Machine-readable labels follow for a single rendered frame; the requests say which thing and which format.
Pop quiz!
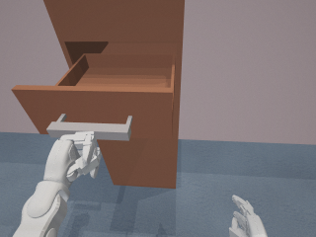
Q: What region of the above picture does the cabinet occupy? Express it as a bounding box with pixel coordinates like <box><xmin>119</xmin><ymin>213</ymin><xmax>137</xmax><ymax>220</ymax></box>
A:
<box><xmin>43</xmin><ymin>0</ymin><xmax>185</xmax><ymax>189</ymax></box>

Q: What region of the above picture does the left robot hand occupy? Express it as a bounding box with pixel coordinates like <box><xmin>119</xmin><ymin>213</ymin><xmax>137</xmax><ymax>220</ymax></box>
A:
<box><xmin>43</xmin><ymin>131</ymin><xmax>102</xmax><ymax>189</ymax></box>

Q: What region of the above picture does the handle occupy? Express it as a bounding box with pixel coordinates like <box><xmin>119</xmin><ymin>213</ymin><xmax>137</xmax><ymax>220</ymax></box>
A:
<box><xmin>46</xmin><ymin>114</ymin><xmax>133</xmax><ymax>141</ymax></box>

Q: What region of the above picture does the drawer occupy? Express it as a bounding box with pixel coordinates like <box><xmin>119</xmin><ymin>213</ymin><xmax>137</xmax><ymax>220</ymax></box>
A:
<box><xmin>11</xmin><ymin>53</ymin><xmax>176</xmax><ymax>139</ymax></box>

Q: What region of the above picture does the left robot forearm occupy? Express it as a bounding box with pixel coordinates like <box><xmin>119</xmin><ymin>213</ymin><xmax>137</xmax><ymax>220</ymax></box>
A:
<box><xmin>13</xmin><ymin>180</ymin><xmax>71</xmax><ymax>237</ymax></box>

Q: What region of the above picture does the right robot hand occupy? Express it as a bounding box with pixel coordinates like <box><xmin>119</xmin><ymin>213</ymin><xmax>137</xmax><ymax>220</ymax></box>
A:
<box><xmin>229</xmin><ymin>195</ymin><xmax>268</xmax><ymax>237</ymax></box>

